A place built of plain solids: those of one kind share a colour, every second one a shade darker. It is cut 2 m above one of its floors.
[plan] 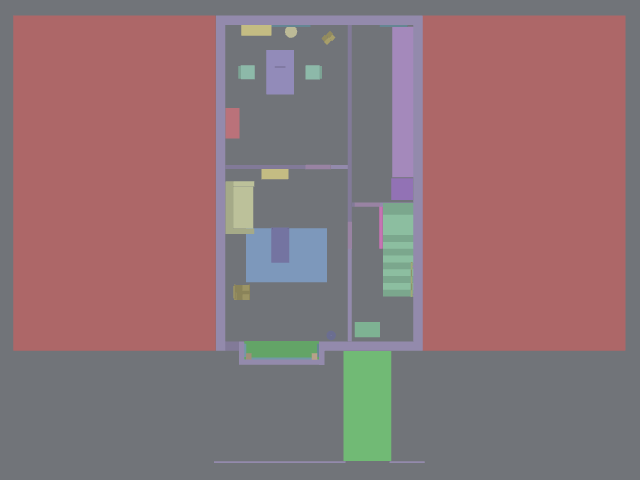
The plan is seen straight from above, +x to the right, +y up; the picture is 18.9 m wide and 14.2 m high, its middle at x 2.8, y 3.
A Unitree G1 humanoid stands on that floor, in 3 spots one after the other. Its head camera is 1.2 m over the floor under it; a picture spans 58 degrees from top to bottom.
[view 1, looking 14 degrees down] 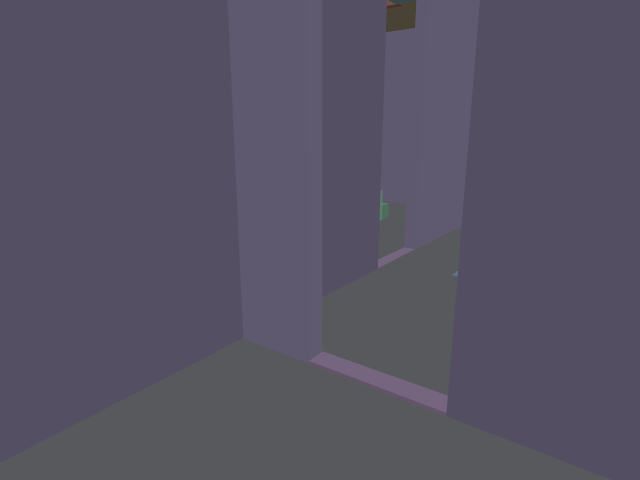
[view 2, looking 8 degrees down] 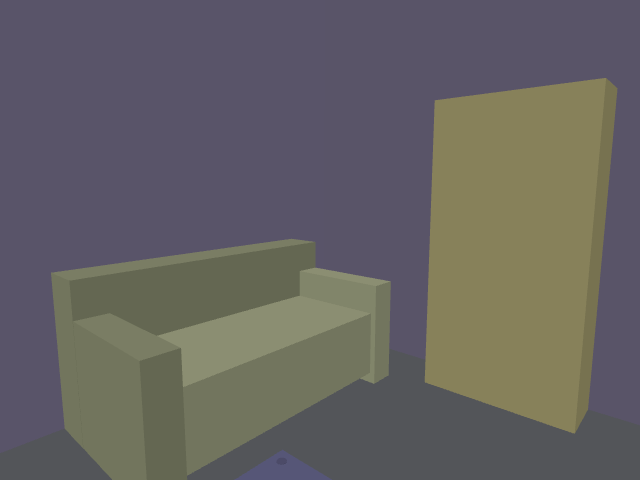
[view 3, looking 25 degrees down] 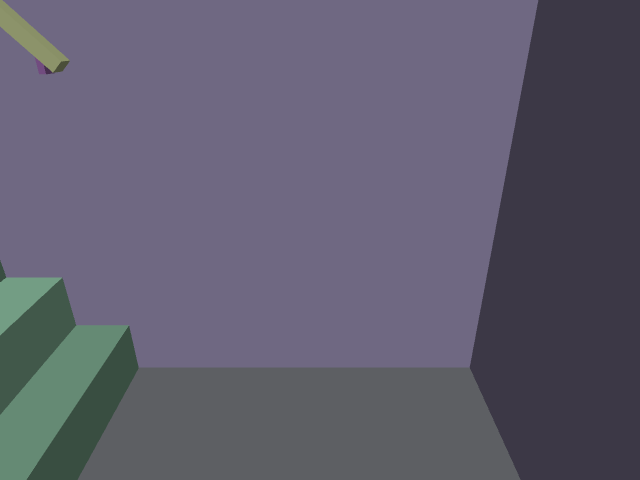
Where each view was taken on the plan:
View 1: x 1.85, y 6.87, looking -54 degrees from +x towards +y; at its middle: wall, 2.23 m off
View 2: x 2.25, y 2.55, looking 132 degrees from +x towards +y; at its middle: wall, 3.40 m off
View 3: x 4.20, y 0.60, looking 0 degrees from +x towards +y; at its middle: wall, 1.50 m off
